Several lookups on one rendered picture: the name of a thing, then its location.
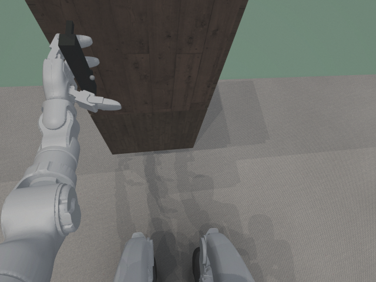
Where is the left robot upper arm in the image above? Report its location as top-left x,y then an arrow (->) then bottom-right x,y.
0,183 -> 81,282

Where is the left robot forearm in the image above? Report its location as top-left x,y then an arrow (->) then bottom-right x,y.
1,99 -> 80,238

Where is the right robot thigh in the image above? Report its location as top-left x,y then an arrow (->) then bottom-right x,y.
199,233 -> 255,282

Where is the robot left hand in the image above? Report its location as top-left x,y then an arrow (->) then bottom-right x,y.
42,33 -> 122,113

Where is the cupboard door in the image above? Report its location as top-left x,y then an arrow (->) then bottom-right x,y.
33,0 -> 242,116

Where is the handle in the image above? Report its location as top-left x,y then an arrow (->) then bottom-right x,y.
58,21 -> 97,95

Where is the left robot thigh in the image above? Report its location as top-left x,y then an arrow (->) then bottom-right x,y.
113,237 -> 154,282

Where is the robot thigh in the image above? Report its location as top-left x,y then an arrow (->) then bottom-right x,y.
113,237 -> 154,282
199,233 -> 255,282

